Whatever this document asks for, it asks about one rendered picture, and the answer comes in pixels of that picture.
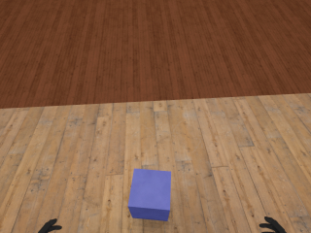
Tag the carton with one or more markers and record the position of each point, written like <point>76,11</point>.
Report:
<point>150,194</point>

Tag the robot right hand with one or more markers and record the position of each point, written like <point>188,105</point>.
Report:
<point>273,225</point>

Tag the robot left hand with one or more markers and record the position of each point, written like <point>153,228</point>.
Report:
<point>49,226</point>

